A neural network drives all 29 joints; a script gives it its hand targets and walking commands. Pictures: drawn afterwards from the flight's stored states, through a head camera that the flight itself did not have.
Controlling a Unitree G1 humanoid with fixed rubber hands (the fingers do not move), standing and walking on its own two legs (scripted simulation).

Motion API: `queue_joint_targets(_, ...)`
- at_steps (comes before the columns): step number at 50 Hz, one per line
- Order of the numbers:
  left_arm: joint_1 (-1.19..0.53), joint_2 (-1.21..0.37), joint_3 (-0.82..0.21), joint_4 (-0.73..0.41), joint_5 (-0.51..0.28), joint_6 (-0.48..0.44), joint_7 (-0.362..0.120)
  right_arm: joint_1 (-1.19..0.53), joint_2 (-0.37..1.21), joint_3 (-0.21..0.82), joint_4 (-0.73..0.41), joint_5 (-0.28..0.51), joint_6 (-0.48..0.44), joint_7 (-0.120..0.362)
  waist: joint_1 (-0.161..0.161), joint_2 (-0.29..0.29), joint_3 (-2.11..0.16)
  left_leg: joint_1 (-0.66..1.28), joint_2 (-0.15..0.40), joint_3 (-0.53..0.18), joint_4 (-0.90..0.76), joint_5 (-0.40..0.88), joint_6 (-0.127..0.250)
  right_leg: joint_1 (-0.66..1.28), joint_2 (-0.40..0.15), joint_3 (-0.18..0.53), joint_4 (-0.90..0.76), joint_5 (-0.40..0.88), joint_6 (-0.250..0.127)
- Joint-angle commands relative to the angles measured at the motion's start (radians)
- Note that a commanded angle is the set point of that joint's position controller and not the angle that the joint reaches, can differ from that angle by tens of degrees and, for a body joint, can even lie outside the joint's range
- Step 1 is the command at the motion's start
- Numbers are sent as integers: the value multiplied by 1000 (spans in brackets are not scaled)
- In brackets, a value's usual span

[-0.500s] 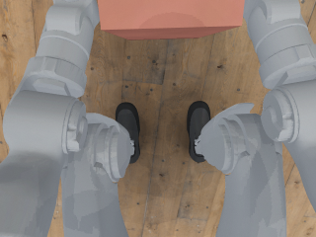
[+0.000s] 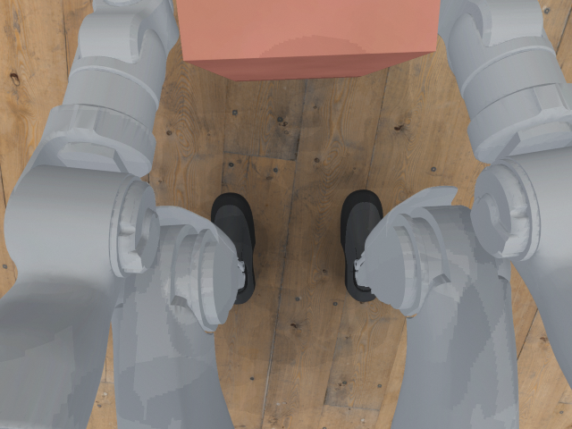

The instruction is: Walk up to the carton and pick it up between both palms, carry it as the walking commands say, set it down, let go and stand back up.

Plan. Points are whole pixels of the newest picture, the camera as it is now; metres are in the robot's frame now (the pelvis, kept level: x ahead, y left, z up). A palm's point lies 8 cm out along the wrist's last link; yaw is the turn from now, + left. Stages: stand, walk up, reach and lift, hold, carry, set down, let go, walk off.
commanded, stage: reach and lift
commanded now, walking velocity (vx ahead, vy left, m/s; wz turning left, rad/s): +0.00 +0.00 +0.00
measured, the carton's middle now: out of the picture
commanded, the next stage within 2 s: none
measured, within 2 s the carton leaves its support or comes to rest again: leaves its support in 0.18 s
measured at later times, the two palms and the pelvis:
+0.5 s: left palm out of the picture +0.56 +0.13 -0.15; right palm out of the picture +0.56 -0.16 -0.14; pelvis -0.01 +0.00 +0.00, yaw +0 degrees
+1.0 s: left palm out of the picture +0.56 +0.12 -0.09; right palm out of the picture +0.55 -0.17 -0.07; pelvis -0.01 +0.00 +0.01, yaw -2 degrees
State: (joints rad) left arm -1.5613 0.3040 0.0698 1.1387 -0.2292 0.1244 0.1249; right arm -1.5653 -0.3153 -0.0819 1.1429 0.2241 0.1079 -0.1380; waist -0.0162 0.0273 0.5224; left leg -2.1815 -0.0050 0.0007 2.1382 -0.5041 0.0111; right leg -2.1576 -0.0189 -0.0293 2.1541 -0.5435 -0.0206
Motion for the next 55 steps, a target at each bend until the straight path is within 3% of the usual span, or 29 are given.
queue_joint_targets(1,-687,-1022,-239,-371,-7,9,-266,-619,988,207,-343,4,24,318,-51,-13,-1571,602,-123,28,-55,272,-3,594,121,6,-105,347,-1)
queue_joint_targets(2,-702,-979,-249,-399,-21,0,-257,-649,1011,218,-360,22,32,315,-24,-7,-1684,666,-119,35,-59,293,-6,616,118,-1,-96,350,10)
queue_joint_targets(5,-735,-992,-267,-417,-43,3,-236,-688,988,246,-420,29,30,296,-60,-44,-1801,785,-121,13,-71,356,1,671,120,-30,-82,405,23)
queue_joint_targets(8,-847,-974,-321,-670,-85,1,-210,-714,1013,323,-521,91,57,285,-24,-2,-2085,890,-137,55,-41,458,-11,826,122,1,-96,498,17)
queue_joint_targets(9,-833,-976,-306,-560,-65,15,-208,-680,972,263,-479,50,60,284,-78,6,-2011,883,-129,47,-59,392,-8,732,126,-27,-96,432,21)
queue_joint_targets(11,-831,-986,-314,-606,-85,19,-195,-649,1002,266,-459,41,79,272,-94,-26,-2076,932,-135,34,-78,376,-11,782,120,-35,-112,413,23)
queue_joint_targets(14,-856,-982,-306,-598,-36,51,-197,-663,998,233,-494,26,94,260,-51,7,-2090,896,-138,61,-90,351,-14,815,134,-19,-141,402,14)
queue_joint_targets(15,-777,-1065,-286,-508,-25,67,-207,-692,1002,235,-483,7,98,266,-83,0,-2026,904,-138,44,-102,315,-12,752,128,-38,-141,342,17)
queue_joint_targets(16,-847,-1014,-302,-645,-29,70,-209,-664,1065,260,-498,26,116,271,-53,-16,-2127,908,-144,72,-98,308,-10,840,131,-28,-158,360,21)
queue_joint_targets(17,-820,-1018,-257,-530,-9,79,-205,-714,1046,240,-462,12,124,269,-48,-25,-2052,886,-124,69,-97,250,-6,782,118,-26,-156,281,18)
queue_joint_targets(21,-893,-1049,-277,-680,-38,91,-207,-695,1112,255,-513,16,158,269,-55,-19,-2216,965,-136,65,-119,315,-2,859,131,-25,-163,364,15)
queue_joint_targets(22,-899,-1067,-251,-698,-23,98,-211,-738,1131,264,-560,22,166,273,-14,-20,-2248,955,-143,74,-126,288,6,906,136,-3,-188,333,15)
queue_joint_targets(23,-928,-1071,-264,-740,-38,98,-210,-761,1151,264,-590,43,164,265,-60,-36,-2282,919,-139,93,-110,303,7,937,145,-9,-192,384,24)
queue_joint_targets(24,-970,-1036,-295,-794,-48,106,-201,-770,1161,300,-654,69,172,265,-10,-41,-2416,1025,-141,91,-118,348,3,982,145,-22,-165,419,27)
queue_joint_targets(25,-977,-1043,-305,-826,-54,122,-199,-776,1141,293,-676,47,187,263,-41,-38,-2439,1076,-144,86,-132,333,1,976,142,-28,-193,376,27)
queue_joint_targets(27,-965,-1041,-242,-806,-24,123,-201,-787,1177,271,-638,35,203,259,7,-23,-2379,1033,-146,88,-148,318,11,950,153,-20,-194,358,25)
queue_joint_targets(28,-936,-1069,-215,-647,12,145,-205,-704,1184,190,-498,-19,221,269,-40,-28,-2097,886,-129,76,-181,183,12,798,145,-20,-231,236,21)
queue_joint_targets(29,-895,-1076,-188,-572,61,146,-224,-602,1221,135,-355,-85,230,293,-16,-20,-1931,822,-129,69,-212,65,10,679,143,-27,-240,132,13)
queue_joint_targets(30,-940,-1118,-193,-575,23,147,-233,-641,1170,120,-389,-111,232,292,-78,-40,-1906,788,-121,82,-197,44,3,704,138,-16,-267,79,3)
queue_joint_targets(32,-883,-1138,-166,-610,47,158,-249,-739,1221,193,-541,-53,228,290,-7,-20,-2108,847,-133,94,-195,115,13,845,148,-13,-260,159,16)
queue_joint_targets(36,-869,-1187,-215,-607,31,186,-244,-629,1224,159,-444,-77,253,302,-34,51,-2174,946,-138,67,-201,191,-16,798,148,-35,-219,220,13)
queue_joint_targets(39,-882,-1148,-188,-648,62,186,-254,-589,1287,168,-437,-89,283,307,-3,-11,-2157,863,-151,91,-214,185,-8,862,153,-14,-253,249,21)
queue_joint_targets(40,-905,-1161,-232,-777,27,187,-246,-619,1323,246,-580,-51,284,309,36,-47,-2392,982,-154,79,-214,293,-1,956,162,-10,-238,342,27)
queue_joint_targets(43,-821,-1176,-260,-761,1,221,-233,-729,1259,300,-724,-15,287,286,5,-31,-2555,1085,-160,79,-202,358,0,1052,162,-12,-238,395,30)
queue_joint_targets(44,-819,-1163,-286,-820,-8,227,-232,-746,1263,375,-816,13,287,279,42,-52,-2654,1128,-161,60,-213,449,9,1115,169,-4,-227,484,29)
queue_joint_targets(45,-842,-1184,-302,-838,-6,235,-222,-705,1264,346,-764,14,297,271,20,9,-2664,1130,-170,80,-217,399,-5,1103,182,0,-249,444,27)
queue_joint_targets(48,-842,-1138,-214,-769,41,253,-221,-646,1277,289,-587,-50,336,274,62,-41,-2388,987,-163,85,-277,243,1,1003,174,3,-287,275,26)
queue_joint_targets(51,-879,-1164,-272,-786,22,259,-217,-638,1244,279,-638,-49,328,273,17,-24,-2422,1025,-153,62,-298,228,-6,1004,183,13,-316,290,18)
queue_joint_targets(55,-820,-1137,-177,-716,85,260,-235,-552,1334,218,-473,-70,342,278,79,-7,-2272,953,-148,94,-343,174,-7,988,180,30,-367,219,28)
